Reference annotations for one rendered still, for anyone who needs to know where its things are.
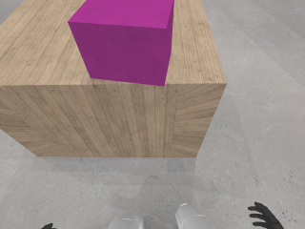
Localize robot right thigh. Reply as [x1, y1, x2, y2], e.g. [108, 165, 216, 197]
[174, 204, 215, 229]

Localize carton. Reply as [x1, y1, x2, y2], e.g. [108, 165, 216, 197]
[68, 0, 174, 87]

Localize robot left thigh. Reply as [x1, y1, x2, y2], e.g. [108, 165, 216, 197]
[108, 212, 144, 229]

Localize pedestal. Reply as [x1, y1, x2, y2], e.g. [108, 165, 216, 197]
[0, 0, 228, 157]

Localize right robot hand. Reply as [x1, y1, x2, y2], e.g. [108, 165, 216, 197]
[248, 201, 284, 229]

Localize robot thigh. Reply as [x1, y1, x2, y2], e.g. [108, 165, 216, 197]
[174, 204, 215, 229]
[108, 212, 144, 229]

